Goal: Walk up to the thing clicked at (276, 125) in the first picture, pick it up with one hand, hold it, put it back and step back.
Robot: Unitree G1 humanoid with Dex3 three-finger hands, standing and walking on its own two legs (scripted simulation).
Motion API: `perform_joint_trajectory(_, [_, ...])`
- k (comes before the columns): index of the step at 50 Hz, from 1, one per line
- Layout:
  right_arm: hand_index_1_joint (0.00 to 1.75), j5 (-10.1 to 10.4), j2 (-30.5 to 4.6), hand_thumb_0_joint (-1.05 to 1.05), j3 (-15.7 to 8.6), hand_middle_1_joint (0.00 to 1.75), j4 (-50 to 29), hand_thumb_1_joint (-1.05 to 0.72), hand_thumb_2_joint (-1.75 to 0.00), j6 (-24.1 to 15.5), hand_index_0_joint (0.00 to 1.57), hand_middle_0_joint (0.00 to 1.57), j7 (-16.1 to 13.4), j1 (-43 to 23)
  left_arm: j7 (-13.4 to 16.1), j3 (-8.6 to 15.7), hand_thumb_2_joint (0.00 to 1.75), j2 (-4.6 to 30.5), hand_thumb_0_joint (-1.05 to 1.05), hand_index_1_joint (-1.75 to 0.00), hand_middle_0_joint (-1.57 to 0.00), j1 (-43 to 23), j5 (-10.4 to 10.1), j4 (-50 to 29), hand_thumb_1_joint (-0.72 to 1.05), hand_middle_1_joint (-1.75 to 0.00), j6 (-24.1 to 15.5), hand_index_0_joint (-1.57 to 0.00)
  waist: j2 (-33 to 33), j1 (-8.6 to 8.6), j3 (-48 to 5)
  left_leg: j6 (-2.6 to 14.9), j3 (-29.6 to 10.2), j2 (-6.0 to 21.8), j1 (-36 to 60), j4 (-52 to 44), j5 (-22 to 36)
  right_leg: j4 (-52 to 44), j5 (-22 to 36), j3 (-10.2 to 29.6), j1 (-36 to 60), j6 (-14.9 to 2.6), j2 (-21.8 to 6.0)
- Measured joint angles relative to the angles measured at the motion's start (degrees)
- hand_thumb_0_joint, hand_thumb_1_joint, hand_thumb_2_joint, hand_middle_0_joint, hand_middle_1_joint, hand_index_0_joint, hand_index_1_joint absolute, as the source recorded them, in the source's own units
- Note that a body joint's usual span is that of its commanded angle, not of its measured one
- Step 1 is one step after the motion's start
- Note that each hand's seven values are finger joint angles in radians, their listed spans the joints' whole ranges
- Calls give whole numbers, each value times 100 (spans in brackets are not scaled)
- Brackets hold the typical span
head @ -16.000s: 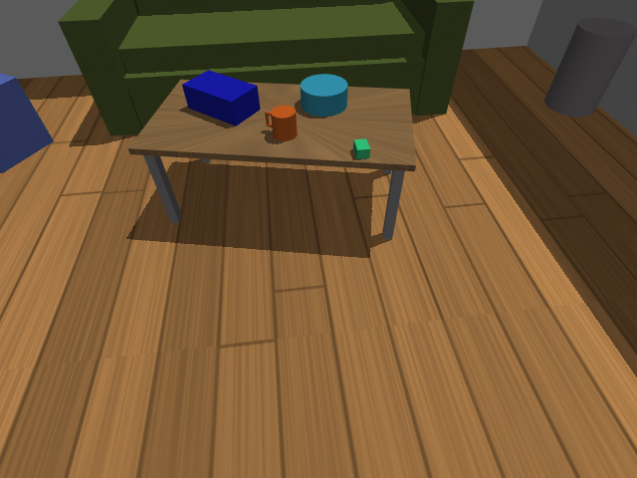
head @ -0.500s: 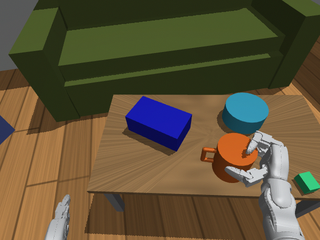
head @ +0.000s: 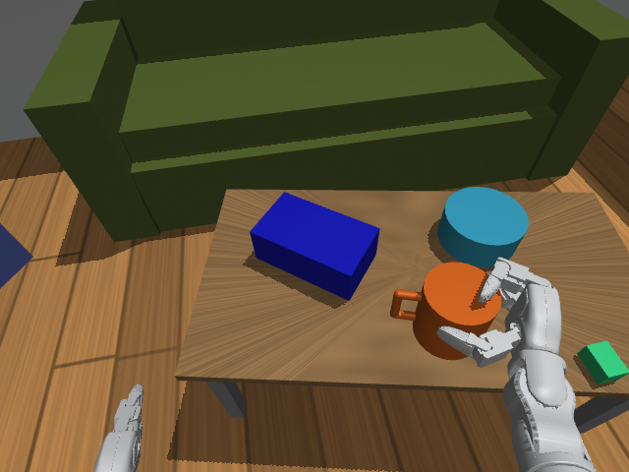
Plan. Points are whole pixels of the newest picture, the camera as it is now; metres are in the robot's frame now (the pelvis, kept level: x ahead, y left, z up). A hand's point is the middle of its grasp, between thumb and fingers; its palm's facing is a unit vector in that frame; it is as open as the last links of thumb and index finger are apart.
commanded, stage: hold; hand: right
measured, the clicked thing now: (439, 310) +0.35 -0.13 +0.00
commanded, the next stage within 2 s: crouch in 1.76 s
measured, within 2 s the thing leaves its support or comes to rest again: neither
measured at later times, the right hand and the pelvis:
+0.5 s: hand (488, 305) +0.33 -0.18 +0.04, palm faces +0.21 +0.98 -0.01, open 8.0 cm; pelvis +0.00 +0.00 +0.00, yaw +0 degrees
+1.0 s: hand (488, 307) +0.33 -0.18 +0.04, palm faces +0.22 +0.98 -0.01, open 8.0 cm; pelvis +0.00 +0.00 +0.00, yaw +0 degrees
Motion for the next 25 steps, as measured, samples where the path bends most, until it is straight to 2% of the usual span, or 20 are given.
perform_joint_trajectory(13, [144, 19, -33, -1, -46, 109, -1, 61, -96, -91, 127, 53, 38, 166, 22, 53, 6, 37, -1, -6, -5, -71, 14, 124, -53, -5, -79, -5, 15, -25, -5, -3, 10, 11, 25, 3, -18, -9, -5, 12, 24, -1, 11])
perform_joint_trajectory(25, [144, 23, -50, -1, 28, 109, -77, 61, -96, -20, 127, 53, 49, 68, 42, 34, 6, 13, -1, -6, -5, -110, 5, 239, -53, -5, -98, -5, 1, -35, -6, -15, 10, 17, 76, -78, 31, -59, 28, 13, 57, -13, 21])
